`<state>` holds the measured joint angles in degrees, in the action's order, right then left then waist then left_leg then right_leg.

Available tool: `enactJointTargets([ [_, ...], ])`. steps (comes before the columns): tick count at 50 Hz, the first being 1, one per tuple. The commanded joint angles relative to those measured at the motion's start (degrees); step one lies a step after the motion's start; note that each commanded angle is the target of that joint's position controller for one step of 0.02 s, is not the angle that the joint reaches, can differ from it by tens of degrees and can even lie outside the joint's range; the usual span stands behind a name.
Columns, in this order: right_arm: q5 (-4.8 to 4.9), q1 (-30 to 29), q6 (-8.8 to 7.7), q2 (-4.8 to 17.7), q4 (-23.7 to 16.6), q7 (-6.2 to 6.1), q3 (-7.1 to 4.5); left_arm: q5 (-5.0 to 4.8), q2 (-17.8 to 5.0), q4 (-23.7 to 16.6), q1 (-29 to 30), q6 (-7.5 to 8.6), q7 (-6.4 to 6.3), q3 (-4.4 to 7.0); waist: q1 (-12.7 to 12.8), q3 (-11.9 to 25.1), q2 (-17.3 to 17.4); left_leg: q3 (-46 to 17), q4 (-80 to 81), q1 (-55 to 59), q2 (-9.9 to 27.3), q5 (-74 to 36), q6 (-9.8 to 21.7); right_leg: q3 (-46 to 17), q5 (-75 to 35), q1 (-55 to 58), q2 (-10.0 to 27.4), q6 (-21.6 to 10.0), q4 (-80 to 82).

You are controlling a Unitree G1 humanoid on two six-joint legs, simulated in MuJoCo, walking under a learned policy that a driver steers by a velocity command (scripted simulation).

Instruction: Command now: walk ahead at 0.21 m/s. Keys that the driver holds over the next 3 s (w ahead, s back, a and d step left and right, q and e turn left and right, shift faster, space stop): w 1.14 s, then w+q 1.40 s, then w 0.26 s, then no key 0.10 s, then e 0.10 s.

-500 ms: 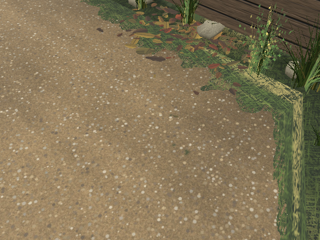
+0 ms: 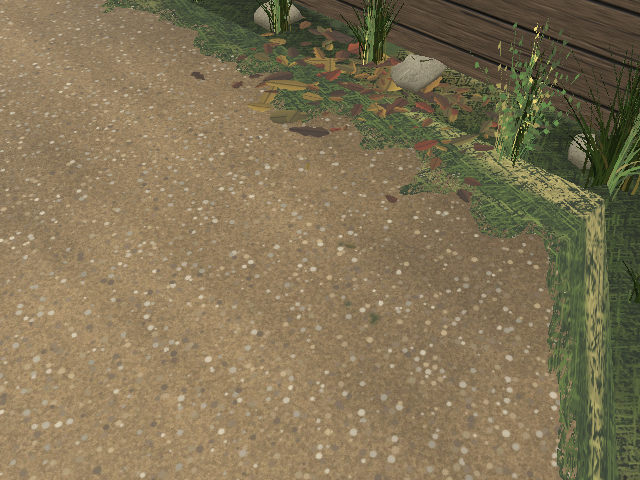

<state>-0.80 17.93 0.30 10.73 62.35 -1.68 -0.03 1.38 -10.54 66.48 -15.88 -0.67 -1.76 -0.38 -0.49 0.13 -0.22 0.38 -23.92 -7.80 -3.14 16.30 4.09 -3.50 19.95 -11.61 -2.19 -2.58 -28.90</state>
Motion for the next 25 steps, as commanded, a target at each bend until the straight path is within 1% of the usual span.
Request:
enactJointTargets([
  [1,-0.25,7.8,0.05,9.0,0.7,-0.12,-2.65,1.23,-3.2,-4.7,3.7,1.32,0.91,0.5,-2.6,-11.2,8.0,-25.8,18.5,-3.9,20.0,32.6,10.2,4.5,4.9,-15.5,1.5,-1.3,-12.2],
  [2,-0.66,7.9,-0.42,8.8,0.6,0.02,-2.84,1.04,-3.7,-5.6,4.7,1.91,1.2,0.75,-2.5,-11.4,6.7,-26.6,19.2,-2.9,21.0,29.1,11.0,4.0,5.7,-17.9,2.7,-1.2,-15.5],
  [3,-0.88,7.5,-0.97,9.1,0.4,0.15,-3.11,0.9,-4.0,-6.2,4.8,2.52,1.56,0.94,-1.9,-10.7,5.4,-25.5,19.0,-1.2,20.9,25.2,11.0,3.8,6.0,-19.6,3.7,-1.1,-17.0],
  [4,-0.77,6.8,-1.48,9.2,0.1,0.26,-3.3,0.67,-3.9,-6.6,4.6,3.1,1.94,1.08,-1.3,-9.9,4.8,-23.1,18.3,-0.3,20.0,22.0,10.4,4.0,5.7,-19.4,4.1,-1.1,-15.8],
  [6,-0.48,5.7,-2.25,8.9,-0.3,0.45,-3.52,0.09,-3.8,-7.6,4.9,3.97,2.34,1.39,-0.6,-8.9,5.6,-17.7,16.4,-2.1,17.0,16.3,8.8,5.8,4.0,-14.4,3.3,-1.0,-10.4],
  [7,-0.31,4.9,-2.44,8.9,-0.5,0.51,-3.62,-0.14,-3.5,-7.6,3.8,4.14,2.41,1.53,0.2,-8.3,6.1,-15.4,15.1,-4.3,15.7,14.7,8.2,6.9,2.2,-9.9,2.5,-1.1,-6.8],
  [8,0.05,3.6,-2.49,9.0,-0.9,0.59,-3.73,-0.36,-2.8,-6.8,0.8,4.28,2.38,1.6,1.9,-7.8,5.9,-12.9,13.1,-8.2,14.3,14.2,7.5,8.6,-2.1,-3.0,1.4,-1.3,-1.5],
  [9,0.26,2.8,-2.54,8.8,-1.2,0.7,-3.78,-0.51,-2.5,-5.2,-3.8,4.34,2.19,1.85,3.6,-7.3,4.7,-10.8,9.5,-13.3,12.6,14.3,6.8,9.9,-5.0,5.5,-0.3,-1.4,2.6],
  [10,-0.06,2.5,-2.9,7.5,-1.8,0.83,-3.43,-0.37,-3.6,-3.6,-8.9,4.56,1.78,2.46,5.4,-5.8,1.9,-8.5,3.5,-18.9,10.4,13.9,5.6,7.6,-3.2,14.3,0.1,-1.5,5.0],
  [11,-0.38,0.8,-3.5,4.1,-3.2,1.26,-2.42,0.49,-7.6,-2.5,-15.7,5.11,1.15,3.52,8.2,-3.8,-8.5,-1.4,-13.2,-24.8,4.9,10.8,3.3,-8.4,8.2,20.5,11.4,-3.1,14.1],
  [12,-0.4,0.3,-3.9,2.0,-5.8,1.73,-1.95,0.07,-13.5,-1.1,-22.6,4.75,1.11,4.95,8.8,-2.2,-18.5,4.0,-29.3,-35.2,-0.9,16.4,2.0,-32.4,24.1,23.2,23.6,-9.1,23.1],
  [13,-1.92,-1.8,-3.74,6.6,-6.1,2.12,-2.96,0.06,-10.7,-1.6,-18.3,4.25,1.0,4.39,5.8,-6.9,-8.7,-0.4,-38.3,-37.1,3.5,13.9,2.8,-32.6,25.6,17.2,24.3,-10.6,22.4],
  [14,-1.74,-2.9,-4.0,5.6,-6.2,2.8,-2.87,-0.03,-8.7,-4.0,-12.5,4.61,1.42,3.84,3.4,-9.1,-3.8,-2.0,-40.2,-37.2,5.7,7.6,2.9,-27.4,20.6,12.9,21.9,-9.9,22.1],
  [15,-1.17,-2.3,-4.39,4.3,-5.6,3.27,-2.57,-0.11,-7.6,-5.2,-9.2,5.17,1.64,3.53,1.7,-9.0,-2.3,-2.3,-39.5,-35.1,7.1,2.7,2.2,-21.6,12.0,10.9,19.1,-8.9,22.7],
  [16,-1.25,-2.3,-4.48,4.5,-5.4,3.59,-2.76,-0.31,-6.7,-5.8,-8.1,5.76,1.51,3.16,0.7,-8.0,-1.8,-1.9,-38.4,-33.3,7.9,-0.3,1.5,-17.3,4.7,10.5,17.4,-8.1,23.1],
  [17,-1.48,-2.1,-4.18,4.7,-5.1,3.79,-2.88,-0.39,-5.4,-5.6,-8.3,6.24,1.35,2.73,0.2,-7.1,-2.1,-1.0,-37.5,-32.2,8.2,-2.2,0.5,-13.1,-2.8,10.9,15.5,-7.4,23.0],
  [18,-1.48,-2.3,-3.81,4.7,-5.1,3.89,-2.98,-0.42,-5.0,-4.9,-10.0,6.59,1.21,2.52,0.2,-6.2,-2.7,0.1,-37.4,-32.1,7.8,-3.4,-0.1,-10.2,-10.2,12.0,14.5,-7.3,22.4],
  [20,-1.29,-5.1,-3.11,4.4,-6.2,3.85,-3.03,-0.59,-4.7,-3.6,-13.3,6.92,1.03,2.21,0.3,-5.8,-3.3,1.8,-36.4,-33.9,7.4,-4.9,-1.1,-6.0,-22.9,13.8,13.4,-7.3,21.0],
  [22,-1.15,-10.2,-2.71,3.7,-8.3,3.79,-2.75,-0.52,-4.6,-3.2,-15.0,6.95,0.97,1.92,1.0,-6.5,-3.6,3.4,-33.0,-35.0,6.8,-6.6,-1.9,-3.3,-29.7,13.3,12.6,-7.6,20.7],
  [25,-0.66,-18.3,-2.64,2.5,-11.6,3.77,-1.98,-0.42,-4.4,-3.2,-15.3,6.9,0.81,1.56,2.1,-8.2,-4.4,5.7,-21.9,-32.0,5.4,-10.2,-2.1,-0.4,-34.8,11.1,11.2,-7.5,21.1],
])
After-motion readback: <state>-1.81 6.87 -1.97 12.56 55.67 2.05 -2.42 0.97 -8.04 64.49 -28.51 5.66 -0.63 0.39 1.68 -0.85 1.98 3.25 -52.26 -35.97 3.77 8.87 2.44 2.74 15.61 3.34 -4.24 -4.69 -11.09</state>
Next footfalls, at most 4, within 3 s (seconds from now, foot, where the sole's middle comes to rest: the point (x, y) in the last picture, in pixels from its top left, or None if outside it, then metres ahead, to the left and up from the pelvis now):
0.20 right None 0.11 -0.13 -0.78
0.68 left None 0.45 0.03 -0.78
1.22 right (390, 387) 0.77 -0.14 -0.78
1.78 left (299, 304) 1.01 0.07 -0.78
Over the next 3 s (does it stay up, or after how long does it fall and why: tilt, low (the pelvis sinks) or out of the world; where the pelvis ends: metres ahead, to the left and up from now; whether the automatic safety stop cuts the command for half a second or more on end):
stays up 1.39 0.34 0.00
